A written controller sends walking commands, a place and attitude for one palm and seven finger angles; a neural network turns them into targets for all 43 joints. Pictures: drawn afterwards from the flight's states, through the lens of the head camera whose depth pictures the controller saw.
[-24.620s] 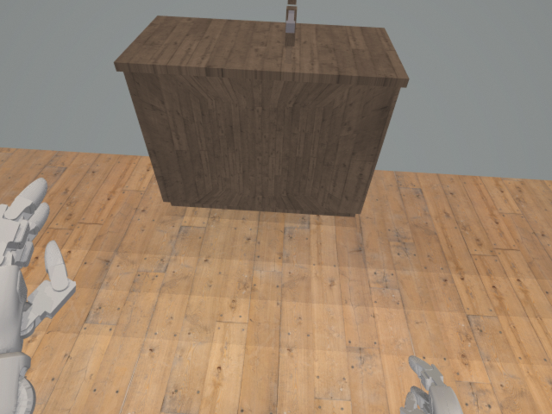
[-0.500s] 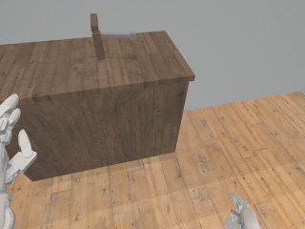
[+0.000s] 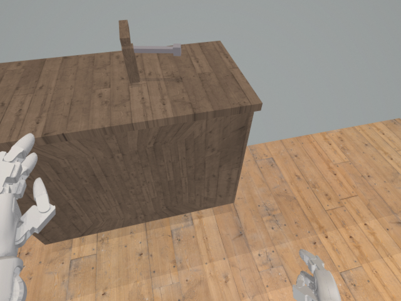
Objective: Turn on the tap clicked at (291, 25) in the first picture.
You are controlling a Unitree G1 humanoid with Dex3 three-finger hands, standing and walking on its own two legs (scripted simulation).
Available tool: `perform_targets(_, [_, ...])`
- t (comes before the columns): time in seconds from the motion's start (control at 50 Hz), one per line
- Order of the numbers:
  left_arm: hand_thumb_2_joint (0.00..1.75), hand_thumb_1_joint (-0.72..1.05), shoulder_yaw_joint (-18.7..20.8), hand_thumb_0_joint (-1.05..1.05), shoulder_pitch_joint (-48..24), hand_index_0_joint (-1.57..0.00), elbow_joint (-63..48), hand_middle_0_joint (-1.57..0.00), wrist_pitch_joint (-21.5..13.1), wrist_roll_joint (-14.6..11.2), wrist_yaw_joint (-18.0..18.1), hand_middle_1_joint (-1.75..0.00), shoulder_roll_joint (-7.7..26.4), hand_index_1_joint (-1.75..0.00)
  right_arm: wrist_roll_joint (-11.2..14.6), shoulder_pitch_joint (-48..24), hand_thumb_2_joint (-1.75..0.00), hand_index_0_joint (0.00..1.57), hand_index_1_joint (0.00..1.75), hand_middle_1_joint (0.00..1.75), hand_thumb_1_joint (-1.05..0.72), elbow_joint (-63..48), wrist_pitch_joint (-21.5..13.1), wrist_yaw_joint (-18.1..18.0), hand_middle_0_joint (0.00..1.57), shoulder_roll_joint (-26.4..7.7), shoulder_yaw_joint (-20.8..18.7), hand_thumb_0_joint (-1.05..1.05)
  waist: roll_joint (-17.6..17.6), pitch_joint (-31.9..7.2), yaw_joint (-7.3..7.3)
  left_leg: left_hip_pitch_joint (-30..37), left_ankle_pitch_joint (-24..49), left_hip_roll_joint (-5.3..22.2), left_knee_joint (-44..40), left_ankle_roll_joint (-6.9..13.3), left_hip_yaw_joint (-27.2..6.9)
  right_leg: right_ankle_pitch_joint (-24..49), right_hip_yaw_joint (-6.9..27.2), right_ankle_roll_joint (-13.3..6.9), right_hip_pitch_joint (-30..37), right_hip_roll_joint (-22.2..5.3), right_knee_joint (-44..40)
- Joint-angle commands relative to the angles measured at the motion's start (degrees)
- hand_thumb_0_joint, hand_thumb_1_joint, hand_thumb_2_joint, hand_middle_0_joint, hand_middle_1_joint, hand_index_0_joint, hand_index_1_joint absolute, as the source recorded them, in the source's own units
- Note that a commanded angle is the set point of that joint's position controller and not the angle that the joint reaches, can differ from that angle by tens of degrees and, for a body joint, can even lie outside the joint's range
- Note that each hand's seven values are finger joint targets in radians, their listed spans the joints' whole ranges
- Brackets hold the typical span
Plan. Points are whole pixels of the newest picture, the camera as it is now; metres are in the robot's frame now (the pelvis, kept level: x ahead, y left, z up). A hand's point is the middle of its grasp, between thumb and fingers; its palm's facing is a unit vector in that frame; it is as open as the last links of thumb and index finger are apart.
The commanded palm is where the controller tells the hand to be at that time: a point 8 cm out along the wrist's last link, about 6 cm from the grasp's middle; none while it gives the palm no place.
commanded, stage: stand and check the lever's angle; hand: left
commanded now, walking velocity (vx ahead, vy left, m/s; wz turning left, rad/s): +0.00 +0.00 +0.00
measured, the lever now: (177, 49) +0.81 +0.14 +0.11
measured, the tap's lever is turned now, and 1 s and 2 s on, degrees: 76 76 76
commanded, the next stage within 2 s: stand and wait in 0.24 s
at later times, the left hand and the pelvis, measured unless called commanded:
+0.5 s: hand (35, 217) +0.20 +0.26 +0.15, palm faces +0.40 -0.85 -0.35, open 7.4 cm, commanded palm +0.15 +0.29 +0.17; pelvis -0.01 +0.02 +0.00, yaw +0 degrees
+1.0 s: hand (31, 219) +0.19 +0.26 +0.15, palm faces +0.41 -0.84 -0.36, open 7.4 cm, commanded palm +0.14 +0.30 +0.17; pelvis -0.02 +0.02 +0.00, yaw +0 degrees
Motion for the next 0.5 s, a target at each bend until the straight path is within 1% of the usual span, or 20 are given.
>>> perform_targets(0.0, [0.90, 0.90, 6.06, 0.00, -3.39, -0.20, -11.75, -0.20, -3.82, 0.09, 1.18, -0.30, 9.17, -0.30, 0.22, -5.89, -0.90, 0.20, 0.30, 0.30, -0.90, -9.17, -3.19, -0.54, 0.20, -6.98, -2.18, 0.00, 1.57, -7.91, -0.21, 1.12, 17.15, 3.99, -3.74, 0.44, -5.23, 15.22, 6.15, 0.79, 3.72, -4.84, -2.22])
perform_targets(0.04, [0.90, 0.90, 6.24, 0.00, -3.90, -0.20, -11.63, -0.20, -3.83, 0.13, 1.23, -0.30, 9.41, -0.30, 0.22, -5.83, -0.90, 0.20, 0.30, 0.30, -0.90, -9.05, -3.09, -0.54, 0.20, -7.10, -2.24, 0.00, 0.36, -7.66, -0.15, 0.62, 15.39, 3.82, -4.21, 0.45, -5.38, 13.73, 6.15, 0.84, 3.58, -4.60, -2.64])
perform_targets(0.06, [0.90, 0.90, 6.87, 0.00, -4.50, -0.20, -12.14, -0.20, -3.88, 0.17, 1.22, -0.30, 10.14, -0.30, 0.15, -6.07, -0.90, 0.20, 0.30, 0.30, -0.90, -9.23, -3.10, -0.64, 0.20, -7.30, -2.35, 0.00, 1.15, -7.65, -0.16, 0.80, 15.61, 3.71, -4.22, 0.39, -5.39, 14.04, 6.41, 0.66, 3.52, -4.68, -2.72])
perform_targets(0.1, [0.90, 0.90, 6.23, 0.00, -4.25, -0.20, -11.68, -0.20, -3.98, 0.21, 1.21, -0.30, 9.33, -0.30, 0.07, -5.86, -0.90, 0.20, 0.30, 0.30, -0.90, -9.05, -3.11, -0.62, 0.20, -7.11, -2.17, 0.00, 1.51, -7.57, -0.09, 0.25, 14.33, 3.77, -4.94, 0.35, -5.45, 12.76, 6.05, 0.78, 3.82, -4.46, -2.76])
perform_targets(0.16, [0.90, 0.90, 6.50, 0.00, -4.55, -0.20, -11.90, -0.20, -4.09, 0.29, 1.25, -0.30, 9.78, -0.30, 0.01, -6.12, -0.90, 0.20, 0.30, 0.30, -0.90, -9.13, -3.14, -0.70, 0.20, -7.29, -2.28, 0.00, 2.17, -7.36, -0.09, -0.28, 13.05, 3.50, -5.42, 0.28, -5.58, 11.81, 6.04, 0.72, 3.73, -4.40, -3.13])
perform_targets(0.24, [0.90, 0.90, 5.93, 0.00, -4.11, -0.20, -10.49, -0.20, -4.03, 0.35, 1.17, -0.30, 8.99, -0.30, -0.04, -6.07, -0.90, 0.20, 0.30, 0.30, -0.90, -8.87, -3.02, -0.62, 0.20, -7.17, -2.18, 0.00, 1.01, -6.32, -0.10, -1.23, 9.50, 3.48, -6.38, 0.37, -5.49, 9.67, 5.92, 0.97, 3.16, -4.09, -3.92])
perform_targets(0.26, [0.90, 0.90, 6.51, 0.00, -4.60, -0.20, -10.98, -0.20, -4.11, 0.39, 1.21, -0.30, 9.66, -0.30, -0.14, -6.19, -0.90, 0.20, 0.30, 0.30, -0.90, -9.07, -3.06, -0.72, 0.20, -7.31, -2.26, 0.00, 1.88, -6.42, -0.09, -1.50, 9.47, 3.34, -6.45, 0.31, -5.59, 9.66, 5.98, 0.82, 3.37, -4.24, -4.05])
perform_targets(0.28, [0.90, 0.90, 6.05, 0.00, -4.19, -0.20, -10.57, -0.20, -4.09, 0.39, 1.17, -0.30, 9.17, -0.30, -0.06, -6.04, -0.90, 0.20, 0.30, 0.30, -0.90, -8.83, -3.05, -0.67, 0.20, -6.98, -2.08, 0.00, 0.79, -6.22, -0.12, -1.37, 9.64, 3.36, -6.43, 0.32, -5.60, 10.02, 5.87, 0.88, 3.30, -4.12, -3.99])
perform_targets(0.32, [0.90, 0.90, 5.42, 0.00, -5.05, -0.20, -10.63, -0.20, -4.08, 0.41, 1.12, -0.30, 8.75, -0.30, -0.03, -6.15, -0.90, 0.20, 0.30, 0.30, -0.90, -8.79, -3.06, -0.62, 0.20, -7.16, -2.13, 0.00, 1.33, -5.85, -0.21, -1.40, 7.66, 3.19, -6.62, 0.30, -5.36, 8.80, 6.25, 0.90, 2.55, -4.10, -4.62])
perform_targets(0.34, [0.90, 0.90, 5.76, 0.00, -5.42, -0.20, -11.45, -0.20, -4.25, 0.57, 1.28, -0.30, 9.07, -0.30, -0.07, -6.02, -0.90, 0.20, 0.30, 0.30, -0.90, -8.77, -3.08, -0.64, 0.20, -7.19, -2.20, 0.00, 1.92, -6.62, -0.16, -1.31, 7.66, 3.22, -6.87, 0.31, -5.48, 8.92, 5.90, 0.88, 3.19, -3.92, -4.16])
perform_targets(0.36, [0.90, 0.90, 6.01, 0.00, -5.90, -0.20, -11.38, -0.20, -4.25, 0.59, 1.26, -0.30, 9.56, -0.30, -0.14, -6.33, -0.90, 0.20, 0.30, 0.30, -0.90, -8.96, -3.20, -0.75, 0.20, -7.38, -2.21, 0.00, 2.29, -5.93, -0.11, -1.84, 6.98, 3.14, -7.30, 0.22, -5.81, 8.00, 5.87, 0.86, 2.80, -3.89, -4.33])
perform_targets(0.4, [0.90, 0.90, 5.65, 0.00, -5.69, -0.20, -11.19, -0.20, -4.35, 0.73, 1.32, -0.30, 9.06, -0.30, -0.15, -6.12, -0.90, 0.20, 0.30, 0.30, -0.90, -8.73, -3.17, -0.75, 0.20, -7.16, -2.09, 0.00, 2.59, -5.72, -0.11, -2.23, 5.96, 3.32, -7.81, 0.33, -5.81, 7.76, 5.58, 0.98, 3.02, -3.62, -4.13])
perform_targets(0.42, [0.90, 0.90, 5.67, 0.00, -5.45, -0.20, -10.66, -0.20, -4.29, 0.69, 1.32, -0.30, 8.99, -0.30, -0.17, -6.14, -0.90, 0.20, 0.30, 0.30, -0.90, -8.70, -3.17, -0.74, 0.20, -7.08, -2.04, 0.00, 1.76, -5.51, -0.05, -2.47, 5.27, 3.32, -7.96, 0.36, -5.79, 7.45, 5.51, 1.07, 3.01, -3.61, -4.29])
perform_targets(0.44, [0.90, 0.90, 5.55, 0.00, -5.86, -0.20, -11.22, -0.20, -4.42, 0.77, 1.34, -0.30, 8.90, -0.30, -0.13, -6.02, -0.90, 0.20, 0.30, 0.30, -0.90, -8.66, -3.18, -0.67, 0.20, -7.13, -2.11, 0.00, 1.77, -6.06, -0.07, -2.26, 5.47, 3.22, -7.89, 0.35, -5.92, 7.79, 5.47, 0.99, 3.42, -3.55, -4.15])
perform_targets(0.46, [0.90, 0.90, 6.48, 0.00, -5.95, -0.20, -11.34, -0.20, -4.45, 0.77, 1.35, -0.30, 9.82, -0.30, -0.27, -6.27, -0.90, 0.20, 0.30, 0.30, -0.90, -8.87, -3.29, -0.84, 0.20, -7.29, -2.22, 0.00, 1.82, -6.01, -0.03, -2.43, 5.43, 3.10, -8.03, 0.25, -5.95, 7.51, 5.40, 1.01, 3.35, -3.64, -4.28])
perform_targets(0.48, [0.90, 0.90, 5.82, 0.00, -5.59, -0.20, -11.34, -0.20, -4.52, 0.75, 1.30, -0.30, 9.04, -0.30, -0.19, -6.08, -0.90, 0.20, 0.30, 0.30, -0.90, -8.58, -3.31, -0.74, 0.20, -6.93, -2.06, 0.00, 1.80, -6.34, -0.09, -1.97, 6.33, 3.23, -7.75, 0.30, -5.89, 8.36, 5.46, 0.97, 3.54, -3.62, -3.98])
